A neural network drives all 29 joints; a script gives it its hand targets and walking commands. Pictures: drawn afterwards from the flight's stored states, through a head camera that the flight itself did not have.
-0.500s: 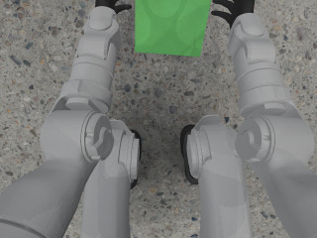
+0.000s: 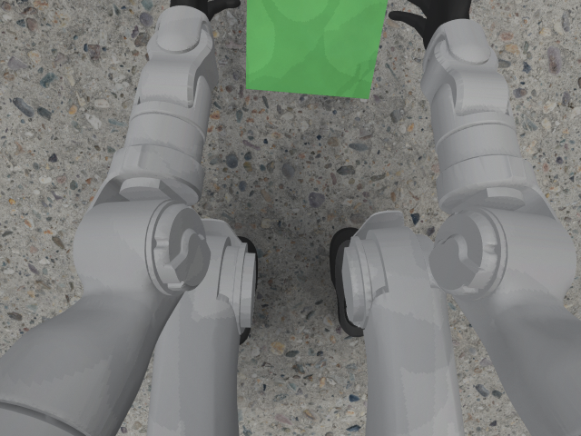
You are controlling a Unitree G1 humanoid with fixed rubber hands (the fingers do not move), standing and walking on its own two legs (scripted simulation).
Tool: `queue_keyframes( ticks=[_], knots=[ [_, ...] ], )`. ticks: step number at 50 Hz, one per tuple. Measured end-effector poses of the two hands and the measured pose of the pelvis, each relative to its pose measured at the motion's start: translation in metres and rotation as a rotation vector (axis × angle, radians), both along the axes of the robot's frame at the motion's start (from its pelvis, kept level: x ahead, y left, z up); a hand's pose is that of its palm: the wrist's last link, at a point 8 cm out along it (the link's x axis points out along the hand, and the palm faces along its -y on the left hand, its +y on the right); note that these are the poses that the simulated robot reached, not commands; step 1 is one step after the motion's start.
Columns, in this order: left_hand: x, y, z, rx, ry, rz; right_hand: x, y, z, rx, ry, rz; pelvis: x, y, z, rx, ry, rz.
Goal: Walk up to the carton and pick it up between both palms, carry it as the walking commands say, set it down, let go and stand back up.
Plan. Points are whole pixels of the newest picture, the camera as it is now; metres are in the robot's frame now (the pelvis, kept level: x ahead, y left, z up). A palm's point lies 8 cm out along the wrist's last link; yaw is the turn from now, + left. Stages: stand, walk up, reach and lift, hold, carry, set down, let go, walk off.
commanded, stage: set down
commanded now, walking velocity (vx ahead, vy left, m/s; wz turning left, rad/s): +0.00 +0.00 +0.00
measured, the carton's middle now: (312, 10) +0.57 -0.04 -0.27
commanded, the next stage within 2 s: none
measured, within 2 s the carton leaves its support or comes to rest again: rests again in 1.16 s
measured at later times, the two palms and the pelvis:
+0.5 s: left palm (193, 3) +0.54 +0.10 -0.17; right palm (443, 18) +0.52 -0.17 -0.17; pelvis +0.00 +0.00 +0.00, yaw +0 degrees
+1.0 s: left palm (193, 5) +0.54 +0.10 -0.17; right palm (442, 17) +0.53 -0.17 -0.17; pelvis +0.01 +0.00 +0.00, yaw +0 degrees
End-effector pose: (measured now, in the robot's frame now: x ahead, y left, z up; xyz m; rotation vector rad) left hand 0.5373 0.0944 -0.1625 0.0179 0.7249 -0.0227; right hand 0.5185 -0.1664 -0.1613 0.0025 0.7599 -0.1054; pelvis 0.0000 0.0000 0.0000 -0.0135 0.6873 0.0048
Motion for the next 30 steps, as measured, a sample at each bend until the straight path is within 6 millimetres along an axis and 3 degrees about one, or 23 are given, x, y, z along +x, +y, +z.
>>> queue_keyframes(
  ticks=[30],
  knots=[
    [0.0078,0.0013,-0.0063,-0.017,-0.011,-0.022,0.0071,-0.0019,-0.0064,0.013,-0.014,0.009,0.0054,-0.0005,0.0008,0.000,0.008,-0.001]
  ],
)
